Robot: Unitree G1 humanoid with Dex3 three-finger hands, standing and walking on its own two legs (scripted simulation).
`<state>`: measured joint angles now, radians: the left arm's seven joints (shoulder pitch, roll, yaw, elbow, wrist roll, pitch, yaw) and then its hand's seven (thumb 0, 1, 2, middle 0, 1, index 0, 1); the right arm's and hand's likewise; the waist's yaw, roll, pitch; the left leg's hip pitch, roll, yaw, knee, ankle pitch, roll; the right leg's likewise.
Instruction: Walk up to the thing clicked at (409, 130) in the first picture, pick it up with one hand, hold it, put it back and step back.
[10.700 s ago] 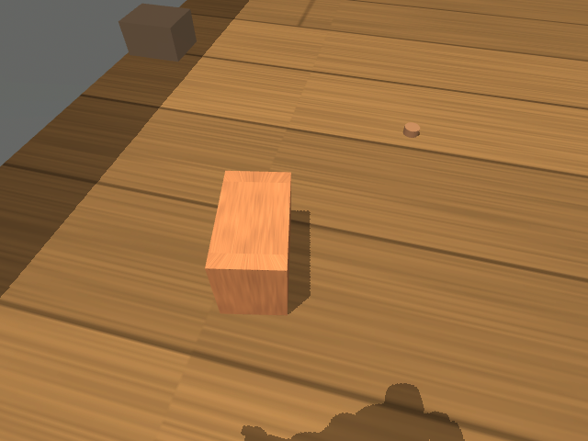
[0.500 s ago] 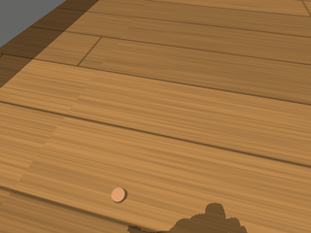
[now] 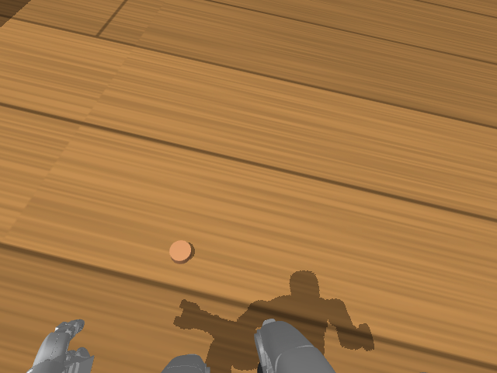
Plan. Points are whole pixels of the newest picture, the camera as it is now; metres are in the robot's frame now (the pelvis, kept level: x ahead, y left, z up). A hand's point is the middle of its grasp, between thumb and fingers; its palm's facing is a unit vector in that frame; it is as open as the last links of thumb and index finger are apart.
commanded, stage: walk up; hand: left
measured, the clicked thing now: (180, 252) +0.53 +0.19 -0.74
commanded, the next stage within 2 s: none
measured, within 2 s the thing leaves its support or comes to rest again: neither
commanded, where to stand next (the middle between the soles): +0.13 -0.04 m, yaw -1 degrees
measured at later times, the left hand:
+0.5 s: hand out of the picture +0.01 +0.22 -0.13, palm faces -0.06 -0.92 -0.40, open 7.4 cm
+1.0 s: hand out of the picture -0.20 +0.22 -0.16, palm faces -0.05 -0.93 -0.35, open 7.4 cm
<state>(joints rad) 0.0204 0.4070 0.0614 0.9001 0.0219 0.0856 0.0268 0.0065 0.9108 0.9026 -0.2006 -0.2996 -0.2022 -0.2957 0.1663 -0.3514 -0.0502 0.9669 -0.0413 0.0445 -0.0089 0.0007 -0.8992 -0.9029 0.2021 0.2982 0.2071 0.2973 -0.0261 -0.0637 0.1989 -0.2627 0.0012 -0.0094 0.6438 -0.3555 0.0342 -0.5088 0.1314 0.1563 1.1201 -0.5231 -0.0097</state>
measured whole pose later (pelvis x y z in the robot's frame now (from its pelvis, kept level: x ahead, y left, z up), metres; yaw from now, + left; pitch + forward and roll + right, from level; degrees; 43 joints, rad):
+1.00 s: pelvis -0.24 -0.06 +0.00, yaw -3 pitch -2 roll +0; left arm 0.27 0.42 0.08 0.91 0.02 0.05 -0.02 0.01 0.91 0.90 -0.20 -0.30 -0.20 -0.30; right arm 0.16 -0.37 -0.04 0.83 -0.05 0.01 0.00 0.00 -0.89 -0.90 0.21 0.30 0.21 0.30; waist 0.02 -0.05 0.11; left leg -0.31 0.05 0.03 0.61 -0.27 0.02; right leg -0.21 0.00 0.08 0.69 -0.50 0.02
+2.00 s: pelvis -0.23 -0.06 +0.01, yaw +2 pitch -3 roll -1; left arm 0.06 0.37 0.04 1.06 0.00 -0.01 -0.01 0.01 0.91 0.90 -0.20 -0.30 -0.20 -0.30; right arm 0.09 -0.33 -0.01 1.07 -0.02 -0.01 0.00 0.00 -0.90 -0.90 0.20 0.30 0.21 0.30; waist 0.01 -0.02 0.08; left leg -0.19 0.01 -0.07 0.48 -0.25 -0.02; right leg -0.15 -0.03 -0.02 0.44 -0.25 0.03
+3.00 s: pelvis -0.24 -0.07 +0.02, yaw +0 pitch -3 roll +0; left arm 0.10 0.36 0.00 1.13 0.01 -0.01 -0.01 0.01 0.91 0.90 -0.20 -0.30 -0.20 -0.30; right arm 0.12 -0.35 0.01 1.14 -0.01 0.00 0.01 0.00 -0.90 -0.90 0.20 0.30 0.21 0.30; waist -0.01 0.00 0.06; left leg -0.12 0.03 -0.05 0.33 -0.16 -0.04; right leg -0.12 -0.01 0.00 0.35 -0.18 0.01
